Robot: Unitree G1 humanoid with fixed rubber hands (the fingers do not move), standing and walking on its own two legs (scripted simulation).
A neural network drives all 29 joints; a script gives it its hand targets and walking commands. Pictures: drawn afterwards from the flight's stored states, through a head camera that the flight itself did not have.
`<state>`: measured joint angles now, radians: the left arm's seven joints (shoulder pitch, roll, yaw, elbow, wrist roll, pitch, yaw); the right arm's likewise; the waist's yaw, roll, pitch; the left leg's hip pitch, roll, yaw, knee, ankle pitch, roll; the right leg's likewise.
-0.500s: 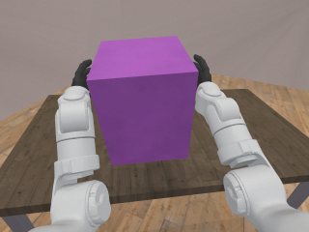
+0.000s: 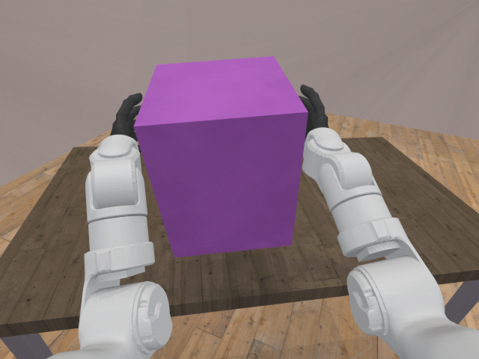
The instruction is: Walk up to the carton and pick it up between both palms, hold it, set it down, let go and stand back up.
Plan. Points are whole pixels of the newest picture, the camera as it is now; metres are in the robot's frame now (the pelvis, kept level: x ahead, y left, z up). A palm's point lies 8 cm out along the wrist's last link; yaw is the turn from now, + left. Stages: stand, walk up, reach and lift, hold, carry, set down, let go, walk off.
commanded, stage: hold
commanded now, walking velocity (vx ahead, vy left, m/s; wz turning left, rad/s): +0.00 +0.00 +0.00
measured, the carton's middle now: (224, 155) +0.38 +0.00 +0.23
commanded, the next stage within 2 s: set down in 0.90 s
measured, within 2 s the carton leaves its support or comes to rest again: neither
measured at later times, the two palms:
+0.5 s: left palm (125, 142) +0.36 +0.15 +0.27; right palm (314, 133) +0.36 -0.14 +0.28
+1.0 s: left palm (122, 146) +0.36 +0.16 +0.26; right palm (309, 139) +0.36 -0.13 +0.27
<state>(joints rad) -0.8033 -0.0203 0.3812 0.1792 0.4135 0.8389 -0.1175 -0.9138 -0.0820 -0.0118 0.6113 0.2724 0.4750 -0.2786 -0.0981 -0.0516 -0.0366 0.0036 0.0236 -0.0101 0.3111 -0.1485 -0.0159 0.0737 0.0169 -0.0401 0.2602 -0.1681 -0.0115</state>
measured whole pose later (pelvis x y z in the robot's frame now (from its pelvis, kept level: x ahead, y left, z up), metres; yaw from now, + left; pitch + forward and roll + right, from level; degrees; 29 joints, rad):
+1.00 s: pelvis +0.00 +0.00 +0.00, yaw +0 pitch -10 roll -1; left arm -0.78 -0.02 0.37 0.13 0.42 0.85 -0.12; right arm -0.88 -0.07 -0.01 0.60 0.27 0.45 -0.27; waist -0.10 -0.06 -0.02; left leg 0.01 0.02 -0.01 0.31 -0.15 -0.01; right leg 0.09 0.01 -0.04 0.26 -0.17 -0.01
